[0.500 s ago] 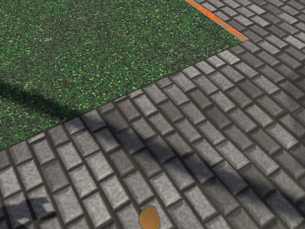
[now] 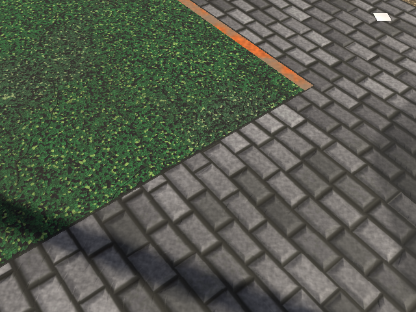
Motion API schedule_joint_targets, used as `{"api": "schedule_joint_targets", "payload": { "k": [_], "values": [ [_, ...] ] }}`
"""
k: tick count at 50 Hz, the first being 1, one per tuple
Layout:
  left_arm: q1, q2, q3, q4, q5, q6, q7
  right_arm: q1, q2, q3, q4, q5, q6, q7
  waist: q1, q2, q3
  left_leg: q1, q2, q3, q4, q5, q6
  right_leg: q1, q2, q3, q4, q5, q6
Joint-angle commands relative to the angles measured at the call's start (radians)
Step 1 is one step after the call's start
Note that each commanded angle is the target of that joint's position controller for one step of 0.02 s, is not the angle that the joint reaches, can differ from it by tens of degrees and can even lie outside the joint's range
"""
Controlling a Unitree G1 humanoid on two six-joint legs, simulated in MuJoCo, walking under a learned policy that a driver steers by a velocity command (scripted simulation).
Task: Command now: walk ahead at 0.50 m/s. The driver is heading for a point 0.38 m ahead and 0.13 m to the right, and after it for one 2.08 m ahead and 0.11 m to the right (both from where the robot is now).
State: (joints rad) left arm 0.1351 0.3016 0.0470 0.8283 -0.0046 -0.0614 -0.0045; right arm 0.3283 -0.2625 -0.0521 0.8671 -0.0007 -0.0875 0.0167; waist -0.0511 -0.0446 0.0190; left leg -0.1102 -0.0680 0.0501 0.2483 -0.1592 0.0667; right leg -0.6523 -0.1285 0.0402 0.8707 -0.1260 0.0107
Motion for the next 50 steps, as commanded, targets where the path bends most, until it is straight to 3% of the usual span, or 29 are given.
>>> {"api": "schedule_joint_targets", "payload": {
  "k": [1,4,8,10,11,12,13,14,15,16,17,18,21,24,28,33,35,36,37,38,39,40,41,43,44,46,48,50],
  "values": [
    [-0.057,0.031,0.002,-0.061,0.001,-0.012,-0.006,-0.045,-0.168,-0.036,-0.052,0.007,-0.014,-0.013,0.016,0.096,0.026,-0.058,0.239,-0.122,-0.143,0.183,0.145,0.043,0.011,-0.016,-0.180,0.183,0.009],
    [-0.149,0.030,-0.002,-0.087,-0.007,-0.018,-0.017,0.019,-0.182,-0.040,-0.013,0.016,-0.006,-0.016,-0.020,0.095,0.041,0.001,0.260,-0.115,-0.129,0.155,0.137,0.063,0.037,-0.030,-0.283,0.234,0.003],
    [-0.185,0.055,0.002,-0.115,-0.015,-0.021,-0.040,0.030,-0.194,-0.049,0.020,0.016,0.014,-0.024,-0.011,0.106,0.045,0.168,0.331,-0.090,-0.063,0.226,0.106,0.023,0.047,-0.023,-0.335,0.126,-0.054],
    [-0.123,0.081,0.015,-0.108,-0.014,-0.019,-0.046,0.005,-0.204,-0.055,0.020,0.014,0.025,-0.031,0.032,0.123,0.002,0.210,0.333,-0.052,0.037,0.462,0.077,0.123,0.089,-0.056,-0.343,0.042,-0.090],
    [-0.015,0.106,0.033,-0.079,-0.010,-0.017,-0.045,-0.017,-0.203,-0.054,0.015,0.013,0.033,-0.035,0.092,0.119,-0.064,0.195,0.302,-0.007,0.178,0.624,0.053,0.273,0.130,-0.092,-0.362,0.045,-0.114],
    [0.137,0.159,0.062,-0.034,-0.012,-0.014,-0.037,-0.006,-0.180,-0.044,0.002,0.002,0.039,-0.043,0.147,0.084,-0.160,0.098,0.253,0.044,0.390,0.616,0.017,0.503,0.135,-0.065,-0.356,0.065,-0.143],
    [0.247,0.270,0.090,-0.027,0.003,-0.008,-0.027,0.067,-0.109,-0.017,-0.042,-0.022,0.026,-0.041,0.133,-0.106,-0.289,-0.261,0.138,0.077,0.769,0.284,-0.056,0.873,-0.095,0.326,-0.355,0.121,-0.280],
    [0.238,0.248,0.082,-0.032,-0.011,-0.005,-0.031,0.087,-0.065,0.002,-0.035,-0.023,0.000,-0.032,0.116,-0.226,-0.375,-0.514,-0.016,-0.042,1.022,-0.402,-0.103,1.025,-0.232,0.715,-0.522,0.127,-0.411],
    [0.198,0.189,0.061,-0.049,-0.009,-0.007,-0.031,0.026,-0.155,-0.018,-0.046,0.007,-0.026,-0.019,0.135,-0.138,-0.310,-0.596,0.049,-0.152,1.107,-0.408,-0.087,0.968,-0.209,0.623,-0.530,0.185,-0.371],
    [0.138,0.159,0.055,-0.069,-0.001,-0.008,-0.027,-0.048,-0.165,-0.018,-0.068,0.024,-0.038,-0.016,0.122,-0.073,-0.212,-0.602,0.088,-0.138,1.093,-0.348,-0.077,0.840,-0.169,0.468,-0.514,0.331,-0.339],
    [0.086,0.139,0.051,-0.081,0.000,-0.007,-0.025,-0.088,-0.163,-0.021,-0.075,0.012,-0.037,-0.024,0.095,0.018,-0.131,-0.582,0.124,-0.122,1.026,-0.296,-0.081,0.699,-0.126,0.351,-0.517,0.466,-0.312],
    [0.055,0.115,0.045,-0.091,0.001,-0.005,-0.021,-0.101,-0.175,-0.032,-0.080,-0.006,-0.026,-0.033,0.068,0.037,-0.105,-0.525,0.151,-0.123,0.954,-0.260,-0.085,0.596,-0.099,0.289,-0.531,0.533,-0.291],
    [0.045,0.139,0.053,-0.103,0.013,0.002,-0.011,-0.072,-0.129,-0.028,-0.093,-0.014,0.014,-0.046,0.021,-0.006,-0.107,-0.425,0.135,-0.116,0.839,-0.211,-0.116,0.457,-0.061,0.232,-0.563,0.653,-0.300],
    [0.063,0.171,0.066,-0.103,-0.003,0.016,0.009,-0.119,-0.115,-0.025,-0.114,-0.017,0.033,-0.057,0.026,-0.020,-0.126,-0.427,0.103,-0.113,0.680,-0.097,-0.143,0.438,-0.033,0.206,-0.553,0.641,-0.278],
    [0.090,0.168,0.069,-0.099,-0.016,0.050,0.034,-0.231,-0.106,-0.022,-0.145,-0.007,0.042,-0.049,0.063,-0.046,-0.131,-0.396,0.066,-0.135,0.500,0.047,-0.153,0.445,0.005,0.230,-0.528,0.460,-0.215],
    [0.108,0.142,0.057,-0.089,-0.002,0.071,0.043,-0.284,-0.123,-0.024,-0.155,-0.005,0.029,-0.030,0.090,-0.070,-0.107,-0.350,0.062,-0.140,0.352,0.014,-0.138,0.507,-0.020,0.300,-0.464,0.371,-0.209],
    [0.082,0.124,0.046,-0.094,-0.005,0.072,0.043,-0.247,-0.131,-0.029,-0.144,-0.007,0.015,-0.025,0.060,-0.078,-0.100,-0.268,0.061,-0.129,0.227,0.051,-0.102,0.516,-0.006,0.331,-0.407,0.331,-0.188],
    [0.083,0.109,0.039,-0.095,-0.005,0.069,0.043,-0.226,-0.136,-0.029,-0.140,-0.015,0.006,-0.025,0.042,-0.062,-0.098,-0.176,0.086,-0.140,0.121,0.208,-0.071,0.491,0.028,0.327,-0.373,0.281,-0.155],
    [0.113,0.073,0.025,-0.102,0.016,0.061,0.041,-0.207,-0.188,-0.037,-0.145,-0.033,0.002,-0.033,0.057,0.028,-0.151,-0.028,0.222,-0.248,0.139,0.504,-0.017,0.431,0.085,0.277,-0.282,0.153,-0.111],
    [0.227,0.053,0.021,-0.086,0.022,0.051,0.038,-0.218,-0.225,-0.040,-0.150,-0.046,0.015,-0.040,0.121,0.214,-0.184,0.121,0.373,-0.397,0.193,0.837,0.126,0.285,0.206,0.176,-0.149,-0.297,-0.053],
    [0.210,0.088,0.022,-0.090,0.017,0.056,0.040,-0.174,-0.134,-0.020,-0.127,-0.038,0.028,-0.038,0.081,0.276,-0.221,0.119,0.471,-0.528,0.164,0.759,0.238,0.226,0.201,0.126,-0.040,-0.534,0.001],
    [0.163,0.145,0.038,-0.092,0.008,0.068,0.043,-0.166,-0.110,-0.010,-0.124,-0.022,0.030,-0.029,0.050,0.214,-0.196,0.102,0.441,-0.530,0.141,0.630,0.242,0.199,0.182,0.124,0.070,-0.556,0.031],
    [0.127,0.150,0.047,-0.091,0.001,0.083,0.048,-0.178,-0.126,-0.013,-0.119,-0.017,0.034,-0.025,0.047,0.177,-0.174,0.083,0.400,-0.484,0.136,0.524,0.208,0.170,0.174,0.117,0.145,-0.525,0.051],
    [0.129,0.128,0.048,-0.075,0.001,0.110,0.052,-0.248,-0.138,-0.013,-0.123,-0.009,0.041,-0.023,0.072,0.160,-0.119,-0.025,0.345,-0.393,0.105,0.383,0.159,0.203,0.139,0.114,0.143,-0.445,0.078],
    [0.138,0.096,0.040,-0.067,-0.001,0.115,0.050,-0.278,-0.136,-0.012,-0.119,-0.011,0.049,-0.022,0.089,0.174,-0.099,-0.083,0.298,-0.331,0.090,0.331,0.133,0.256,0.133,0.082,0.063,-0.417,0.085],
    [0.130,0.046,0.024,-0.053,-0.001,0.109,0.046,-0.286,-0.125,-0.012,-0.103,-0.013,0.064,-0.022,0.078,0.218,-0.100,-0.116,0.240,-0.256,0.088,0.303,0.112,0.347,0.134,0.020,-0.105,-0.350,0.089],
    [0.118,0.045,0.025,-0.041,-0.003,0.102,0.042,-0.255,-0.131,-0.013,-0.082,-0.009,0.071,-0.026,0.063,0.223,-0.123,-0.090,0.238,-0.254,0.104,0.260,0.116,0.415,0.135,-0.001,-0.260,-0.229,0.076],
    [0.130,0.051,0.028,-0.021,0.001,0.100,0.037,-0.243,-0.126,-0.008,-0.066,0.001,0.073,-0.027,0.077,0.205,-0.117,-0.115,0.219,-0.244,0.117,0.132,0.084,0.510,0.145,-0.024,-0.464,-0.059,0.041]
  ]
}}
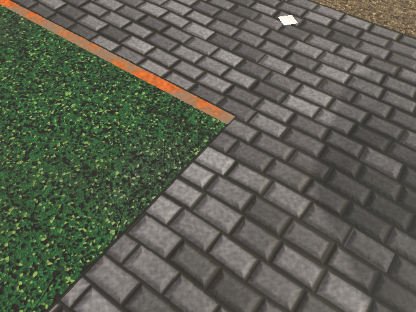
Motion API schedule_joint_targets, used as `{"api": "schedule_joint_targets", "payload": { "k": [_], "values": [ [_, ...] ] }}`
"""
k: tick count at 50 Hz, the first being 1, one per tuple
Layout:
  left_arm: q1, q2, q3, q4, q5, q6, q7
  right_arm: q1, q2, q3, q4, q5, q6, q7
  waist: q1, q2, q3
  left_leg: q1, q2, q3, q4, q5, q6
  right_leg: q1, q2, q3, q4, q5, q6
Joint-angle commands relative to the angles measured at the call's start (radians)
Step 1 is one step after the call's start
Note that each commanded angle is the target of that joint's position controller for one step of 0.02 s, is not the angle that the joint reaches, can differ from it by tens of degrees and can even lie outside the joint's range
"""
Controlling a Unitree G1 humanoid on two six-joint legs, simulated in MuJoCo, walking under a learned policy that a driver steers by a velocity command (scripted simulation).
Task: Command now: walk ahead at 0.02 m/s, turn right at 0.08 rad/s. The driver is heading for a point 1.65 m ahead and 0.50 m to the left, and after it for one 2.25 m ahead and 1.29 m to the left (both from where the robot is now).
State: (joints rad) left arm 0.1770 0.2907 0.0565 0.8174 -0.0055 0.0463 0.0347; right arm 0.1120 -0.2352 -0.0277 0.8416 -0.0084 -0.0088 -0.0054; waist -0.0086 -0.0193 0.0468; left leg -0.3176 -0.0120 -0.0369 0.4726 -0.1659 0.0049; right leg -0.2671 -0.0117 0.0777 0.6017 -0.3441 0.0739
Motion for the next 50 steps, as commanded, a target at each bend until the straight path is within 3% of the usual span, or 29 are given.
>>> {"api": "schedule_joint_targets", "payload": {
  "k": [1,2,3,4,5,7,10,25,27,29,30,32,34,36,38,39,40,41,42,43,44,46,50],
  "values": [
    [0.067,0.090,0.021,-0.019,0.015,-0.008,-0.003,0.004,-0.144,-0.027,-0.027,0.007,-0.012,-0.003,0.024,0.147,-0.139,0.045,0.150,-0.155,-0.111,0.045,0.100,0.178,-0.007,-0.017,-0.214,0.224,-0.048],
    [0.059,0.141,0.029,-0.032,0.023,-0.007,0.001,0.014,-0.136,-0.022,-0.025,-0.007,-0.021,0.004,0.003,0.064,-0.132,-0.002,0.114,-0.115,-0.074,-0.043,0.052,0.203,-0.091,0.058,-0.200,0.304,-0.087],
    [0.042,0.153,0.033,-0.007,0.019,-0.008,-0.004,0.033,-0.102,-0.019,-0.018,-0.009,-0.025,0.007,-0.036,-0.077,-0.111,0.051,0.036,-0.023,-0.068,-0.103,0.005,0.083,-0.093,0.066,-0.197,0.140,-0.131],
    [0.022,0.095,0.020,-0.014,0.021,-0.016,-0.012,-0.012,-0.118,-0.020,-0.011,-0.016,-0.025,0.004,-0.008,-0.060,-0.077,0.111,0.029,-0.010,-0.037,-0.071,-0.025,0.003,-0.077,0.070,-0.235,0.016,-0.136],
    [0.019,0.074,0.011,-0.004,0.028,-0.026,-0.014,-0.027,-0.121,-0.023,-0.006,-0.011,-0.022,0.001,-0.007,-0.054,-0.056,0.131,0.032,-0.012,-0.029,-0.038,-0.026,-0.030,-0.071,0.067,-0.252,-0.018,-0.122],
    [0.018,0.086,0.010,0.009,0.025,-0.047,-0.015,-0.010,-0.126,-0.026,0.016,-0.006,-0.013,-0.011,-0.009,-0.052,-0.027,0.135,0.039,-0.022,-0.022,0.024,-0.015,-0.036,-0.054,0.050,-0.244,0.054,-0.097],
    [0.055,0.080,0.005,0.039,0.017,-0.061,-0.012,0.009,-0.125,-0.029,0.048,-0.002,-0.009,-0.017,-0.004,-0.037,-0.032,0.144,0.041,-0.024,-0.020,0.076,-0.012,-0.007,-0.043,0.036,-0.222,0.136,-0.090],
    [0.085,0.054,-0.013,0.131,0.010,-0.064,-0.011,0.034,-0.131,-0.034,0.172,0.007,0.012,-0.035,0.002,0.012,-0.035,0.173,0.043,-0.021,-0.023,0.145,-0.026,0.042,-0.019,0.003,-0.214,0.254,-0.096],
    [0.089,0.052,-0.015,0.142,0.010,-0.063,-0.010,0.037,-0.130,-0.033,0.183,0.007,0.013,-0.037,0.002,0.011,-0.033,0.173,0.042,-0.020,-0.024,0.143,-0.026,0.042,-0.017,-0.001,-0.216,0.252,-0.095],
    [0.116,0.060,-0.012,0.162,0.005,-0.058,-0.007,0.048,-0.113,-0.029,0.200,0.010,0.017,-0.038,0.008,-0.020,-0.033,0.149,-0.002,0.029,0.013,-0.075,-0.026,0.040,-0.014,0.013,-0.259,-0.015,-0.116],
    [0.117,0.091,-0.002,0.160,-0.001,-0.055,-0.004,0.035,-0.113,-0.030,0.198,0.015,0.015,-0.038,0.019,-0.060,-0.001,0.087,-0.035,0.066,0.074,-0.216,-0.023,0.027,-0.039,0.063,-0.296,-0.216,-0.150],
    [0.143,0.152,0.017,0.156,-0.010,-0.061,-0.001,-0.023,-0.112,-0.029,0.164,0.022,-0.008,-0.029,0.048,-0.157,0.089,-0.088,-0.029,0.085,0.226,-0.278,-0.008,0.030,-0.191,0.275,-0.415,-0.465,-0.243],
    [0.149,0.151,0.023,0.158,-0.013,-0.083,0.002,-0.043,-0.103,-0.028,0.144,0.034,-0.043,-0.013,0.046,-0.173,0.151,-0.178,0.039,0.034,0.313,-0.281,0.026,0.041,-0.286,0.386,-0.451,-0.403,-0.303],
    [0.117,0.128,0.022,0.148,-0.022,-0.094,-0.002,-0.004,-0.097,-0.029,0.151,0.043,-0.071,0.006,0.013,-0.149,0.144,-0.148,0.063,0.035,0.204,-0.298,0.057,0.078,-0.270,0.319,-0.407,-0.266,-0.281],
    [0.052,0.118,0.019,0.125,-0.029,-0.092,-0.008,0.159,-0.104,-0.045,0.227,0.040,-0.082,0.013,-0.066,-0.101,0.075,0.194,-0.003,0.096,0.004,-0.094,0.052,-0.060,-0.163,0.164,-0.304,-0.111,-0.219],
    [0.030,0.091,0.010,0.111,-0.021,-0.096,-0.010,0.260,-0.132,-0.059,0.260,0.032,-0.081,0.014,-0.104,-0.023,0.026,0.338,0.035,0.006,-0.035,-0.077,0.058,-0.135,-0.097,0.075,-0.143,0.023,-0.182],
    [0.016,0.023,-0.009,0.078,-0.008,-0.107,-0.011,0.380,-0.227,-0.081,0.276,0.031,-0.081,0.011,-0.131,0.246,-0.035,0.478,0.239,-0.345,-0.196,-0.208,0.150,-0.298,0.029,-0.081,0.201,-0.022,-0.105],
    [0.014,0.029,-0.004,0.051,-0.024,-0.123,-0.007,0.434,-0.250,-0.076,0.287,0.017,-0.092,0.026,-0.128,0.334,-0.065,0.510,0.391,-0.689,-0.315,-0.311,0.269,-0.430,0.084,-0.027,0.435,-0.241,-0.093],
    [0.031,0.068,0.006,0.060,-0.045,-0.134,-0.012,0.331,-0.186,-0.053,0.260,0.016,-0.105,0.027,-0.072,0.196,0.013,0.453,0.400,-0.636,-0.303,-0.356,0.268,-0.502,0.007,0.037,0.560,-0.197,-0.115],
    [0.036,0.073,0.007,0.071,-0.050,-0.144,-0.022,0.262,-0.142,-0.041,0.231,0.017,-0.112,0.028,-0.048,0.148,0.054,0.410,0.347,-0.507,-0.305,-0.339,0.229,-0.517,-0.039,0.035,0.577,-0.090,-0.137],
    [0.035,0.071,0.012,0.079,-0.043,-0.150,-0.024,0.221,-0.138,-0.036,0.212,0.016,-0.114,0.031,-0.031,0.118,0.064,0.388,0.309,-0.413,-0.316,-0.274,0.196,-0.518,-0.071,0.012,0.546,-0.001,-0.147],
    [0.004,0.081,0.024,0.077,-0.023,-0.149,-0.032,0.227,-0.096,-0.019,0.206,0.012,-0.105,0.030,-0.029,0.114,0.056,0.365,0.248,-0.254,-0.329,-0.042,0.157,-0.474,-0.106,-0.020,0.464,0.108,-0.139],
    [-0.096,0.023,0.014,0.035,-0.014,-0.136,-0.042,0.301,-0.134,-0.018,0.216,0.005,-0.087,0.005,-0.045,0.091,0.051,0.356,0.223,-0.133,-0.350,0.218,0.181,-0.486,-0.099,-0.076,0.296,0.213,-0.081]
  ]
}}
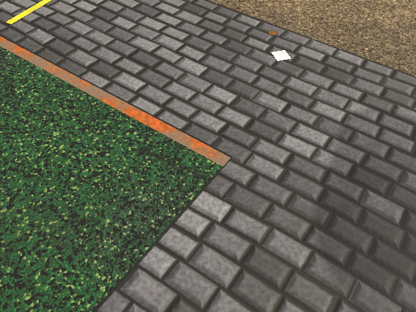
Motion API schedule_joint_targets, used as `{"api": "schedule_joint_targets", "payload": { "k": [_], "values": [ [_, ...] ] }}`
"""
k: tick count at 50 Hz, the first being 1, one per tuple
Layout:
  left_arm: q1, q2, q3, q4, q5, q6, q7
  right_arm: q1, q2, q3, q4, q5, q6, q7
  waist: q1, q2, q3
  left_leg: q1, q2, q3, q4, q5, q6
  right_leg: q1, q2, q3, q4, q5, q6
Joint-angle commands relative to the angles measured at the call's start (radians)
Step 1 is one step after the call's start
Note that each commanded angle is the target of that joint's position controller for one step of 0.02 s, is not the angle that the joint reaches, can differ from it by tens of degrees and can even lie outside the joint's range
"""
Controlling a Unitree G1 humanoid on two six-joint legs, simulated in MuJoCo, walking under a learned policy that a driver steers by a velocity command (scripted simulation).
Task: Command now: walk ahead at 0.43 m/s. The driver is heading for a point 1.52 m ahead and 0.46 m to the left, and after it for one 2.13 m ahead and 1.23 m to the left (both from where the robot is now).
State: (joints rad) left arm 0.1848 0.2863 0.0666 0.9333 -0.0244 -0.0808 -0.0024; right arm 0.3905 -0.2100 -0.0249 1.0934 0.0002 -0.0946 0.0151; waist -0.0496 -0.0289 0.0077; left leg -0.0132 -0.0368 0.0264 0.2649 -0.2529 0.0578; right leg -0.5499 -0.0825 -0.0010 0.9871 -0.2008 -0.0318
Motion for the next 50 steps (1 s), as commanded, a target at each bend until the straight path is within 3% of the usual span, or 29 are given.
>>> {"api": "schedule_joint_targets", "payload": {
  "k": [1,6,9,11,12,13,14,15,16,17,18,19,20,22,25,28,31,36,38,40,41,42,43,44,45,46,47,48,50],
  "values": [
    [-0.148,0.017,-0.002,-0.099,0.005,-0.008,-0.006,0.021,-0.167,-0.022,-0.041,-0.004,0.002,-0.021,-0.010,0.095,0.101,0.028,0.240,-0.173,-0.151,0.315,0.126,-0.191,-0.021,-0.006,-0.162,0.107,0.033],
    [-0.303,0.008,-0.019,-0.154,-0.004,-0.012,-0.025,0.085,-0.176,-0.027,-0.033,0.007,0.008,-0.032,-0.040,0.109,0.147,-0.020,0.241,-0.106,-0.195,0.290,0.123,-0.078,0.026,-0.044,-0.399,0.256,0.025],
    [-0.326,0.032,-0.015,-0.178,-0.007,-0.019,-0.041,0.086,-0.183,-0.037,-0.031,0.016,0.016,-0.035,-0.009,0.109,0.142,0.082,0.285,-0.093,-0.144,0.402,0.108,-0.066,0.032,-0.024,-0.461,0.226,-0.016],
    [-0.246,0.076,0.005,-0.165,-0.005,-0.022,-0.043,0.059,-0.209,-0.048,-0.044,0.011,0.025,-0.036,0.053,0.136,0.061,0.136,0.296,-0.076,-0.024,0.709,0.086,0.068,0.074,-0.046,-0.460,0.166,-0.048],
    [-0.129,0.109,0.024,-0.134,-0.005,-0.019,-0.038,0.044,-0.214,-0.051,-0.050,0.006,0.034,-0.036,0.118,0.151,-0.020,0.132,0.279,-0.055,0.119,0.881,0.071,0.219,0.107,-0.068,-0.452,0.142,-0.072],
    [0.045,0.149,0.047,-0.083,-0.007,-0.015,-0.028,0.037,-0.193,-0.043,-0.061,0.001,0.041,-0.034,0.198,0.141,-0.121,0.025,0.233,-0.040,0.331,0.880,0.042,0.470,0.099,-0.053,-0.456,0.147,-0.103],
    [0.220,0.222,0.064,-0.051,0.008,-0.010,-0.014,0.062,-0.143,-0.023,-0.087,-0.019,0.040,-0.031,0.232,0.003,-0.272,-0.230,0.158,-0.019,0.661,0.493,0.019,0.793,-0.122,0.208,-0.435,0.071,-0.162],
    [0.246,0.238,0.059,-0.031,0.020,-0.012,-0.027,0.201,0.010,0.015,-0.079,0.006,0.019,-0.019,0.140,-0.267,-0.427,-0.548,-0.030,-0.094,0.981,-0.303,-0.024,1.027,-0.341,0.715,-0.622,-0.201,-0.315],
    [0.194,0.136,0.033,-0.038,0.013,-0.018,-0.028,0.090,-0.127,-0.017,-0.085,0.038,-0.005,-0.017,0.174,-0.138,-0.299,-0.637,0.021,-0.194,1.083,-0.307,-0.003,0.907,-0.301,0.712,-0.713,-0.291,-0.255],
    [0.095,0.102,0.021,-0.052,0.013,-0.026,-0.024,-0.010,-0.179,-0.036,-0.124,0.061,-0.016,-0.018,0.149,-0.100,-0.137,-0.681,0.070,-0.163,1.081,-0.209,0.013,0.743,-0.276,0.538,-0.739,-0.229,-0.206],
    [0.017,0.080,0.014,-0.061,0.017,-0.035,-0.026,-0.047,-0.170,-0.038,-0.129,0.056,-0.018,-0.028,0.112,-0.014,-0.069,-0.630,0.124,-0.147,1.036,-0.113,0.013,0.589,-0.244,0.409,-0.768,-0.097,-0.182],
    [-0.023,0.052,0.007,-0.058,0.025,-0.044,-0.030,-0.052,-0.155,-0.046,-0.126,0.041,-0.009,-0.035,0.081,-0.005,-0.027,-0.581,0.154,-0.143,0.985,-0.058,0.010,0.483,-0.207,0.299,-0.796,-0.004,-0.162],
    [-0.040,0.033,0.002,-0.049,0.037,-0.048,-0.032,-0.017,-0.128,-0.048,-0.119,0.038,0.006,-0.034,0.047,-0.036,-0.024,-0.515,0.179,-0.153,0.957,-0.024,0.010,0.419,-0.179,0.218,-0.822,0.035,-0.145],
    [-0.033,0.023,0.002,-0.028,0.036,-0.052,-0.031,-0.001,-0.089,-0.050,-0.120,0.041,0.033,-0.033,0.026,-0.045,0.002,-0.496,0.192,-0.143,0.918,-0.017,0.006,0.357,-0.159,0.124,-0.864,0.071,-0.149],
    [-0.007,0.066,0.013,-0.009,0.041,-0.054,-0.012,-0.094,-0.098,-0.058,-0.170,0.033,0.054,-0.036,0.027,-0.024,0.057,-0.616,0.201,-0.155,0.835,0.090,-0.013,0.346,-0.165,0.040,-0.907,0.114,-0.162],
    [0.022,0.086,0.016,-0.003,0.045,-0.048,0.008,-0.172,-0.100,-0.060,-0.207,0.025,0.043,-0.021,0.042,-0.006,0.070,-0.679,0.186,-0.148,0.672,0.250,-0.028,0.399,-0.150,-0.048,-0.910,0.190,-0.148],
    [0.061,0.106,0.018,-0.001,0.037,-0.039,0.021,-0.287,-0.080,-0.046,-0.252,0.018,0.034,0.002,0.082,0.014,0.087,-0.662,0.170,-0.062,0.508,0.348,-0.028,0.438,-0.140,-0.133,-0.912,0.245,-0.129],
    [0.162,0.133,0.028,0.024,0.019,0.003,0.025,-0.424,-0.070,-0.033,-0.347,0.023,0.034,0.039,0.122,0.017,0.109,-0.732,0.135,0.017,0.379,0.242,0.006,0.660,-0.199,-0.192,-0.804,0.437,-0.118],
    [0.135,0.161,0.036,0.007,0.015,0.019,0.031,-0.398,-0.102,-0.046,-0.370,0.026,0.037,0.051,0.081,-0.025,0.061,-0.634,0.078,0.073,0.367,0.145,0.040,0.699,-0.208,-0.222,-0.693,0.752,-0.097],
    [0.105,0.187,0.043,-0.013,0.014,0.037,0.039,-0.235,-0.169,-0.082,-0.351,0.032,0.043,0.053,-0.021,-0.067,-0.047,-0.404,-0.002,0.113,0.367,0.068,0.089,0.677,-0.198,-0.240,-0.437,1.004,-0.070],
    [0.085,0.182,0.039,-0.025,0.010,0.039,0.041,-0.069,-0.232,-0.117,-0.313,0.034,0.045,0.040,-0.111,-0.044,-0.130,-0.149,-0.030,0.083,0.287,0.129,0.131,0.560,-0.158,-0.255,-0.208,0.909,-0.034],
    [0.117,0.119,0.017,-0.052,0.039,0.025,0.037,0.041,-0.329,-0.145,-0.289,0.032,0.057,0.013,-0.109,0.141,-0.221,0.145,0.162,-0.223,0.280,0.144,0.195,0.277,-0.087,-0.252,0.120,0.343,0.010],
    [0.179,0.002,-0.019,-0.104,0.032,-0.017,0.016,-0.003,-0.375,-0.145,-0.322,0.024,0.045,0.017,-0.006,0.298,-0.350,0.420,0.381,-0.840,0.100,-0.042,0.412,-0.112,0.143,-0.058,0.436,-0.387,0.056],
    [0.039,0.106,0.002,-0.127,-0.008,-0.060,0.000,0.018,-0.280,-0.117,-0.325,0.012,0.036,0.021,-0.077,0.147,-0.337,0.424,0.368,-0.820,0.016,-0.052,0.354,-0.227,0.091,0.107,0.466,-0.352,0.022],
    [-0.022,0.119,0.006,-0.152,-0.032,-0.079,-0.006,-0.025,-0.234,-0.106,-0.326,0.010,0.025,0.019,-0.063,0.114,-0.204,0.310,0.335,-0.656,0.016,0.018,0.310,-0.271,0.047,0.097,0.407,-0.262,-0.005],
    [-0.020,0.108,0.006,-0.139,-0.017,-0.083,0.002,-0.100,-0.205,-0.097,-0.341,0.014,0.016,0.020,-0.007,0.009,-0.117,0.146,0.286,-0.530,0.012,0.135,0.275,-0.218,-0.001,0.093,0.310,-0.189,-0.006],
    [-0.011,0.121,0.017,-0.128,0.008,-0.075,0.008,-0.160,-0.173,-0.088,-0.357,0.013,0.013,0.018,0.029,0.006,-0.080,0.026,0.250,-0.442,0.003,0.236,0.254,-0.147,-0.030,0.091,0.223,-0.150,0.005],
    [0.009,0.123,0.022,-0.125,0.016,-0.059,0.007,-0.185,-0.161,-0.081,-0.372,0.004,0.012,0.013,0.057,0.023,-0.067,-0.053,0.226,-0.403,-0.019,0.291,0.247,-0.081,-0.046,0.095,0.190,-0.126,0.016],
    [0.014,0.100,0.023,-0.136,0.031,-0.035,0.008,-0.175,-0.182,-0.085,-0.374,0.011,0.011,0.003,0.075,0.030,-0.050,-0.134,0.205,-0.353,-0.044,0.372,0.251,-0.048,-0.046,0.076,0.102,-0.097,0.053]
  ]
}}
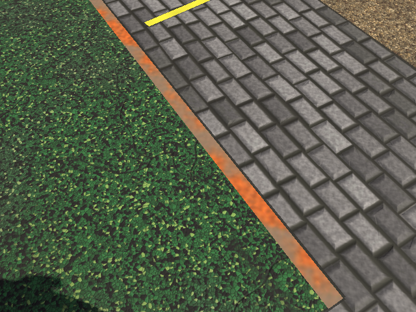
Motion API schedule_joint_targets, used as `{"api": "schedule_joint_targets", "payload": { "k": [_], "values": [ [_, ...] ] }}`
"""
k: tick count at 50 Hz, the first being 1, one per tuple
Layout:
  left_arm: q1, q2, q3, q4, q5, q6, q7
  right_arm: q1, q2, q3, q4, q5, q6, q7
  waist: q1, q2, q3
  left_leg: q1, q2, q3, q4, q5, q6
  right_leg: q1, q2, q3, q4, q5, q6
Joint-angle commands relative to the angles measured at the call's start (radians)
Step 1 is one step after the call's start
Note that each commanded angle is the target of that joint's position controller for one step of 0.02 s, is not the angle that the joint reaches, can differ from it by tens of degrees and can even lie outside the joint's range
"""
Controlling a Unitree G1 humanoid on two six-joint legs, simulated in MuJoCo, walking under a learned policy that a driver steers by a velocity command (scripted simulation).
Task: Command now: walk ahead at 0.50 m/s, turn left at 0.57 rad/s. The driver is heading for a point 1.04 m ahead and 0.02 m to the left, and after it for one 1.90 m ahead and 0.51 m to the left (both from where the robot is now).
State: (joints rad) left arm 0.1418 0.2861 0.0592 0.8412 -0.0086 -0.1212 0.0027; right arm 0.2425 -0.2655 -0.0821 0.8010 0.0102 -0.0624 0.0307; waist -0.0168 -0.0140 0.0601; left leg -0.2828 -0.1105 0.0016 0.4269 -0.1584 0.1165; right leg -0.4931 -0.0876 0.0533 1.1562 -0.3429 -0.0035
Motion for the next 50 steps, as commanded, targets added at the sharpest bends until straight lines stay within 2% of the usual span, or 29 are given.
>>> {"api": "schedule_joint_targets", "payload": {
  "k": [1,3,6,10,13,14,15,16,17,18,19,20,21,22,25,27,30,34,37,39,40,41,42,43,44,45,46,47,50],
  "values": [
    [0.033,0.089,0.028,-0.055,0.021,0.013,0.006,-0.010,-0.143,-0.032,-0.080,0.003,-0.022,-0.020,0.040,0.020,-0.090,0.108,0.268,-0.301,-0.214,0.307,0.192,-0.111,-0.035,0.010,-0.120,0.082,0.042],
    [-0.053,0.074,0.022,-0.088,0.024,0.018,0.009,0.023,-0.168,-0.038,-0.076,0.005,-0.019,-0.036,0.016,0.036,-0.063,0.075,0.238,-0.261,-0.219,0.306,0.172,-0.132,-0.014,-0.004,-0.269,0.199,0.069],
    [-0.160,0.047,0.010,-0.121,0.018,0.011,0.001,0.062,-0.169,-0.039,-0.071,0.010,-0.007,-0.046,-0.029,0.079,-0.052,0.040,0.185,-0.221,-0.198,0.203,0.116,-0.066,0.040,-0.015,-0.510,0.395,0.069],
    [-0.239,0.074,0.013,-0.163,0.001,-0.002,-0.015,0.118,-0.163,-0.038,-0.052,0.015,0.001,-0.047,-0.059,0.109,-0.049,0.095,0.218,-0.300,-0.144,0.105,0.088,-0.019,0.074,0.004,-0.644,0.444,0.049],
    [-0.207,0.115,0.026,-0.164,-0.002,-0.019,-0.026,0.117,-0.162,-0.040,-0.056,0.012,0.012,-0.057,-0.030,0.137,-0.058,0.184,0.260,-0.388,-0.051,0.121,0.074,0.015,0.077,0.025,-0.686,0.329,0.016],
    [-0.156,0.126,0.032,-0.152,-0.001,-0.025,-0.026,0.105,-0.160,-0.039,-0.062,0.010,0.015,-0.058,-0.001,0.154,-0.072,0.190,0.257,-0.402,-0.011,0.163,0.064,0.077,0.083,0.012,-0.703,0.295,-0.002],
    [-0.055,0.150,0.046,-0.127,0.006,-0.030,-0.021,0.089,-0.138,-0.030,-0.074,0.008,0.017,-0.057,0.052,0.149,-0.126,0.170,0.210,-0.382,0.086,0.229,0.038,0.226,0.079,0.001,-0.735,0.305,-0.032],
    [0.095,0.194,0.059,-0.107,0.024,-0.033,-0.016,0.081,-0.087,-0.009,-0.093,-0.005,0.013,-0.051,0.118,0.090,-0.264,0.077,0.156,-0.313,0.320,0.169,0.004,0.474,-0.046,0.104,-0.695,0.281,-0.092],
    [0.229,0.280,0.082,-0.075,0.040,-0.022,-0.014,0.231,-0.018,0.011,-0.108,0.015,0.002,-0.050,0.079,-0.200,-0.417,-0.275,0.007,-0.185,0.672,-0.202,-0.078,0.853,-0.275,0.534,-0.744,0.110,-0.260],
    [0.245,0.214,0.070,-0.054,0.009,-0.015,-0.024,0.271,-0.077,0.010,-0.089,0.033,-0.003,-0.051,0.079,-0.283,-0.411,-0.448,0.042,-0.195,0.837,-0.430,-0.090,0.883,-0.337,0.778,-0.847,-0.135,-0.296],
    [0.189,0.133,0.048,-0.071,-0.003,-0.010,-0.024,0.183,-0.152,-0.007,-0.085,0.034,-0.002,-0.050,0.102,-0.157,-0.253,-0.503,0.088,-0.205,0.893,-0.350,-0.092,0.755,-0.291,0.647,-0.873,-0.206,-0.250],
    [0.132,0.105,0.037,-0.081,0.006,0.000,-0.023,0.095,-0.159,-0.008,-0.103,0.020,0.001,-0.051,0.096,-0.072,-0.162,-0.486,0.125,-0.161,0.883,-0.277,-0.092,0.619,-0.246,0.502,-0.879,-0.120,-0.214],
    [0.091,0.089,0.029,-0.077,0.014,0.005,-0.024,0.034,-0.147,-0.008,-0.123,0.005,-0.003,-0.050,0.079,-0.041,-0.085,-0.465,0.150,-0.148,0.824,-0.230,-0.089,0.489,-0.206,0.404,-0.904,0.001,-0.208],
    [0.075,0.071,0.020,-0.074,0.023,0.004,-0.023,0.021,-0.133,-0.010,-0.130,0.000,-0.003,-0.046,0.054,-0.053,-0.063,-0.419,0.179,-0.145,0.769,-0.196,-0.082,0.416,-0.171,0.332,-0.927,0.089,-0.198],
    [0.089,0.083,0.022,-0.049,0.010,-0.003,-0.024,0.040,-0.075,0.004,-0.132,0.005,0.001,-0.037,0.024,-0.082,-0.063,-0.369,0.207,-0.102,0.641,-0.169,-0.088,0.357,-0.145,0.222,-0.979,0.240,-0.220],
    [0.104,0.122,0.032,-0.036,0.002,-0.004,-0.021,-0.016,-0.059,0.015,-0.156,-0.005,-0.002,-0.036,0.032,-0.064,-0.055,-0.388,0.223,-0.078,0.528,-0.099,-0.101,0.357,-0.153,0.176,-1.008,0.314,-0.235],
    [0.127,0.147,0.036,-0.022,-0.006,0.007,-0.015,-0.107,-0.043,0.027,-0.177,-0.003,-0.012,-0.026,0.059,-0.055,-0.047,-0.348,0.217,-0.045,0.337,0.068,-0.108,0.354,-0.120,0.080,-1.023,0.365,-0.211],
    [0.207,0.162,0.034,0.013,-0.017,0.024,-0.015,-0.226,-0.048,0.031,-0.209,0.009,-0.019,-0.011,0.103,-0.061,-0.026,-0.289,0.179,-0.007,0.179,0.167,-0.110,0.393,-0.120,0.034,-1.001,0.376,-0.186],
    [0.236,0.176,0.036,0.036,-0.022,0.041,-0.013,-0.271,-0.067,0.026,-0.234,0.013,-0.023,0.001,0.097,-0.076,-0.012,-0.278,0.162,-0.002,0.113,0.098,-0.081,0.474,-0.164,0.049,-0.955,0.415,-0.167],
    [0.215,0.195,0.039,0.039,-0.025,0.053,-0.008,-0.193,-0.100,0.009,-0.218,0.008,-0.026,0.002,0.031,-0.082,-0.054,-0.136,0.128,0.026,0.053,0.073,-0.047,0.492,-0.159,0.023,-0.850,0.600,-0.139],
    [0.215,0.182,0.033,0.039,-0.024,0.056,-0.006,-0.069,-0.139,-0.014,-0.178,0.001,-0.024,-0.004,-0.030,-0.064,-0.132,0.050,0.104,0.045,0.028,0.084,-0.020,0.460,-0.117,-0.020,-0.702,0.724,-0.116],
    [0.201,0.144,0.015,0.018,-0.007,0.052,-0.003,0.103,-0.197,-0.037,-0.141,-0.008,-0.020,-0.015,-0.106,-0.019,-0.255,0.322,0.209,-0.063,0.068,0.107,0.031,0.306,-0.072,-0.061,-0.463,0.614,-0.078],
    [0.285,0.039,-0.021,-0.017,0.009,0.031,-0.008,0.202,-0.308,-0.060,-0.125,-0.022,-0.011,-0.022,-0.088,0.227,-0.389,0.682,0.471,-0.500,0.024,0.007,0.187,-0.098,0.081,-0.111,-0.065,0.145,-0.005],
    [0.271,0.082,-0.013,-0.002,-0.003,0.011,-0.013,0.228,-0.237,-0.041,-0.116,-0.008,-0.008,-0.018,-0.103,0.244,-0.443,0.690,0.516,-0.717,-0.095,-0.091,0.224,-0.231,0.097,0.024,0.082,-0.234,-0.011],
    [0.195,0.151,0.009,-0.027,-0.030,0.002,-0.019,0.157,-0.191,-0.021,-0.120,-0.005,-0.010,-0.015,-0.089,0.182,-0.283,0.567,0.477,-0.576,-0.113,-0.117,0.178,-0.313,0.038,0.031,0.134,-0.179,-0.024],
    [0.147,0.145,0.007,-0.033,-0.035,0.004,-0.019,0.088,-0.155,-0.010,-0.129,-0.005,-0.011,-0.014,-0.062,0.130,-0.197,0.430,0.434,-0.436,-0.134,-0.076,0.144,-0.296,-0.006,0.011,0.100,-0.090,-0.028],
    [0.127,0.132,0.009,-0.031,-0.023,0.013,-0.017,0.031,-0.122,0.000,-0.130,-0.010,-0.014,-0.010,-0.034,0.096,-0.129,0.305,0.394,-0.344,-0.176,-0.027,0.125,-0.261,-0.033,0.004,0.041,-0.026,-0.021],
    [0.143,0.122,0.013,-0.024,-0.017,0.028,-0.014,-0.006,-0.101,0.005,-0.130,-0.016,-0.022,-0.008,0.001,0.116,-0.098,0.212,0.366,-0.275,-0.215,0.016,0.108,-0.197,-0.059,0.016,-0.003,0.024,-0.015],
    [0.165,0.070,0.008,-0.016,-0.018,0.065,-0.009,-0.028,-0.111,-0.004,-0.103,-0.024,-0.049,-0.008,0.038,0.111,-0.066,0.101,0.351,-0.143,-0.292,0.116,0.110,-0.144,-0.055,0.034,-0.042,0.122,0.010]
  ]
}}
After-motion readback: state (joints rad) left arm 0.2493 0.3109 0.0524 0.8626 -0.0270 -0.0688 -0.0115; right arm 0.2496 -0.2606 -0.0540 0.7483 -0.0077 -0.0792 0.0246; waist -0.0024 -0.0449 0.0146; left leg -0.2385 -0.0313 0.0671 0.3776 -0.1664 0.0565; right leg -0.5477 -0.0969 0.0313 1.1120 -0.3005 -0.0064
